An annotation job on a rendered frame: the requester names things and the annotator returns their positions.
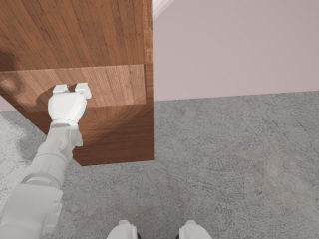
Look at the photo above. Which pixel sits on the handle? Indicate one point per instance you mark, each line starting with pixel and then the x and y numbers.
pixel 84 113

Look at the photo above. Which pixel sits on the left robot upper arm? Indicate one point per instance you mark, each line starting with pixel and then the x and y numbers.
pixel 31 212

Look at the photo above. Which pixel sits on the robot thigh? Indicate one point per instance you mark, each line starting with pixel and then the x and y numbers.
pixel 193 231
pixel 124 231

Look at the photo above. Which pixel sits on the left robot forearm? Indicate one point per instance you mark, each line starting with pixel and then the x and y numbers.
pixel 51 161

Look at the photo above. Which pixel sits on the left robot thigh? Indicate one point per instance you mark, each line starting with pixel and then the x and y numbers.
pixel 124 231

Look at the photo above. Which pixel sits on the cabinet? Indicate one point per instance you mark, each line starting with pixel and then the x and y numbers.
pixel 60 34

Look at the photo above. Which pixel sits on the drawer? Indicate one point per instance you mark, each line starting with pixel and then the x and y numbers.
pixel 109 85

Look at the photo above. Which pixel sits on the left robot hand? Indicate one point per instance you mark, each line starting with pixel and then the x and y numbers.
pixel 66 105

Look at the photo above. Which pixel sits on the right robot thigh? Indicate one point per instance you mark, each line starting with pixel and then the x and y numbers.
pixel 193 231

